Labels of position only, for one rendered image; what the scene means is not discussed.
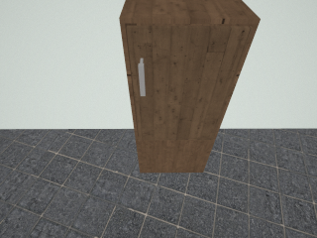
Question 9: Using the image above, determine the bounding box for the handle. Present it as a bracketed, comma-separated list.
[138, 58, 146, 96]

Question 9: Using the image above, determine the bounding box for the cupboard door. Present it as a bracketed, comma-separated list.
[126, 25, 254, 141]

